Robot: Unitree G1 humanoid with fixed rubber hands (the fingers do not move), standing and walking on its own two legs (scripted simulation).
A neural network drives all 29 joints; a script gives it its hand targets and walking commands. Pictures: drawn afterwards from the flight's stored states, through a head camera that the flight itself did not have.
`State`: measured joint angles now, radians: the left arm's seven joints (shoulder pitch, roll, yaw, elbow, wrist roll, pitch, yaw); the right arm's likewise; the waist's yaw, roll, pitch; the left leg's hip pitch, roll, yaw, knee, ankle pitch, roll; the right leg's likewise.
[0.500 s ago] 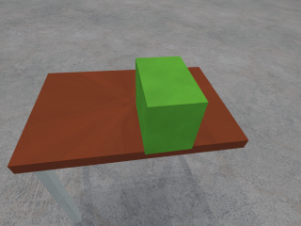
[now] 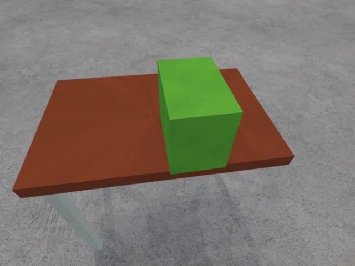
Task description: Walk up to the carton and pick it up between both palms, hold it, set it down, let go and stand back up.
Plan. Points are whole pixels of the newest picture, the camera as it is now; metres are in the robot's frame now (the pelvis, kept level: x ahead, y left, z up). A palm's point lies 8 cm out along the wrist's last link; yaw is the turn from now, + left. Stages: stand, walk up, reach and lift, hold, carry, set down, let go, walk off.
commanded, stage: stand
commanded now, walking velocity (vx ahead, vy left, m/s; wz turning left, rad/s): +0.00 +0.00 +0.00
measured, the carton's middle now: (191, 113) +0.52 -0.03 +0.05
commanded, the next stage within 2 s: none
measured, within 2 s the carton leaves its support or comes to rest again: neither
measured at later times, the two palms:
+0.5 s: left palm out of the picture +0.04 +0.25 -0.13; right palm out of the picture +0.07 -0.31 -0.11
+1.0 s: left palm out of the picture +0.08 +0.25 -0.13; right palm out of the picture +0.11 -0.31 -0.12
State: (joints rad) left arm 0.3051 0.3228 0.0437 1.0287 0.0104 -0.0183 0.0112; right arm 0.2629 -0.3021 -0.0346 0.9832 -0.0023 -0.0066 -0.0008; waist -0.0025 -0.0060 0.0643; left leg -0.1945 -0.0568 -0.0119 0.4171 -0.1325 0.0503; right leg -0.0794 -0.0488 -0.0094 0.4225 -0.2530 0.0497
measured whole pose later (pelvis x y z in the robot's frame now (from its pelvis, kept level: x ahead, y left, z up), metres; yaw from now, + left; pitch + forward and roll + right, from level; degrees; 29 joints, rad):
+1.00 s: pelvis +0.05 -0.03 +0.00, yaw +0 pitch -4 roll +1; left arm 0.19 0.29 0.04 1.11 -0.01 -0.02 0.03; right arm 0.17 -0.29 0.00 1.08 0.01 -0.02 -0.03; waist 0.01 -0.02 0.07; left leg -0.12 -0.03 -0.04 0.36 -0.18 0.01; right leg 0.01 -0.02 -0.03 0.34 -0.28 0.01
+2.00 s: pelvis +0.05 -0.05 +0.01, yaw +1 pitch -4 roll +0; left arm 0.21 0.29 0.04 1.09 -0.01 -0.02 0.02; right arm 0.18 -0.29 0.01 1.11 0.00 -0.01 -0.04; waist 0.01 -0.03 0.08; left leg -0.12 0.00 -0.06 0.36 -0.17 -0.03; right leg 0.03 0.01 -0.05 0.31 -0.27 -0.02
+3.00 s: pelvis +0.05 -0.04 +0.01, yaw +1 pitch -4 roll +1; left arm 0.19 0.30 0.03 1.10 -0.01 -0.03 0.03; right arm 0.17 -0.30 0.00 1.12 0.00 -0.02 -0.03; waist 0.01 -0.02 0.09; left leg -0.11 -0.02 -0.05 0.33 -0.16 -0.01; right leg 0.03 -0.02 -0.05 0.31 -0.27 0.00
